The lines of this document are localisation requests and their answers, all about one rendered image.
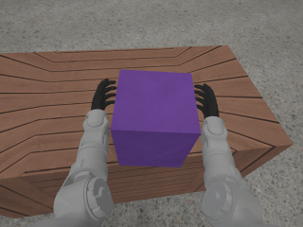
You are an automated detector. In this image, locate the pedestal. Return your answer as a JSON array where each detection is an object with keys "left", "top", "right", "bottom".
[{"left": 0, "top": 45, "right": 293, "bottom": 218}]

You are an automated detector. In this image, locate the right robot hand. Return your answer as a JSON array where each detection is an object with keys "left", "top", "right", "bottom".
[{"left": 194, "top": 83, "right": 220, "bottom": 119}]

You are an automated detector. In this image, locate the carton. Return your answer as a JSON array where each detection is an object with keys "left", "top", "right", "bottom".
[{"left": 110, "top": 69, "right": 201, "bottom": 167}]

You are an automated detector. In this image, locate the right robot forearm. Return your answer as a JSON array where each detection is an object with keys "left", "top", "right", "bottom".
[{"left": 200, "top": 116, "right": 254, "bottom": 196}]

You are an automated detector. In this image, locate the left robot hand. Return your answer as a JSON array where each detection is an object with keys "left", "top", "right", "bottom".
[{"left": 91, "top": 79, "right": 117, "bottom": 111}]

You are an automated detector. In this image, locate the robot left upper arm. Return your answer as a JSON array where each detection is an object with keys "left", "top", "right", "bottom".
[{"left": 29, "top": 176, "right": 114, "bottom": 227}]

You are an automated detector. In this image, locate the robot right upper arm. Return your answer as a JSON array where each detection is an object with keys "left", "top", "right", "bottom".
[{"left": 201, "top": 181, "right": 280, "bottom": 227}]

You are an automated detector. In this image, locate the left robot forearm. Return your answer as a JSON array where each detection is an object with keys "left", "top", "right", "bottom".
[{"left": 53, "top": 109, "right": 110, "bottom": 217}]

